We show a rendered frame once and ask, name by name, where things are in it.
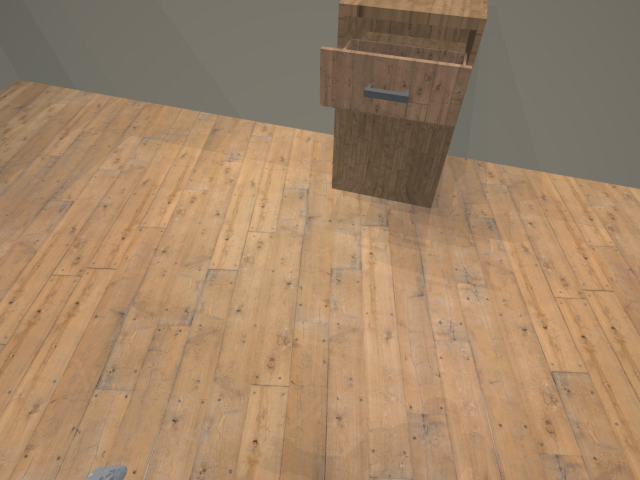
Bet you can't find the cabinet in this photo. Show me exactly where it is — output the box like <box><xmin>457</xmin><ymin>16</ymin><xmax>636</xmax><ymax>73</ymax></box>
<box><xmin>332</xmin><ymin>0</ymin><xmax>488</xmax><ymax>208</ymax></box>

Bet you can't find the handle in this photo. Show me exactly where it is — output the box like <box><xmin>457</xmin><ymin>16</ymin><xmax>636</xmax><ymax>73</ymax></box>
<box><xmin>363</xmin><ymin>84</ymin><xmax>410</xmax><ymax>103</ymax></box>

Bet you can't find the drawer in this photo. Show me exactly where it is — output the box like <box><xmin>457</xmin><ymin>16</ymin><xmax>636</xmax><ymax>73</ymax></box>
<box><xmin>320</xmin><ymin>38</ymin><xmax>472</xmax><ymax>127</ymax></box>

